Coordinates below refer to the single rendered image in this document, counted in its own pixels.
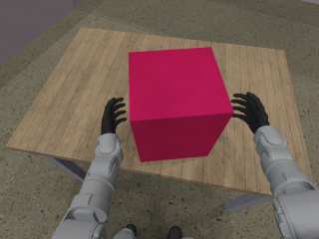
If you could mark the right robot hand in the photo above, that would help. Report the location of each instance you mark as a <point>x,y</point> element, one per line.
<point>254,112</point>

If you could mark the robot foot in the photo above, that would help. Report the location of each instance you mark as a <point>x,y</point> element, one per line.
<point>133,228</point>
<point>174,233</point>

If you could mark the table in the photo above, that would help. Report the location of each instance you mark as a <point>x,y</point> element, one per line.
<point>65,121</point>

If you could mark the right robot forearm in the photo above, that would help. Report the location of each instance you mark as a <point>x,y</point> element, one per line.
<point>281,170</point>

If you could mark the left robot forearm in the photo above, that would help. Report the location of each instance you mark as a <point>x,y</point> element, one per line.
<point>93,201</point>

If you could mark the right robot foot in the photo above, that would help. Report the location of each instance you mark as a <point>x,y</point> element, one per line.
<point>174,233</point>

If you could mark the left robot hand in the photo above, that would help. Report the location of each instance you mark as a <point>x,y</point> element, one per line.
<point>109,122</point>

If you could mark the carton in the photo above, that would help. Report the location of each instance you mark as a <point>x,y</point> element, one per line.
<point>179,105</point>

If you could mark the robot right upper arm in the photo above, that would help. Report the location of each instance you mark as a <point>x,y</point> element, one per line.
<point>297,214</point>

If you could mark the robot left upper arm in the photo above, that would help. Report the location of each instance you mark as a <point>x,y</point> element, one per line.
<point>81,229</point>

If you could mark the left robot foot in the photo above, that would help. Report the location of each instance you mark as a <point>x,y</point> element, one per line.
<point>133,228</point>

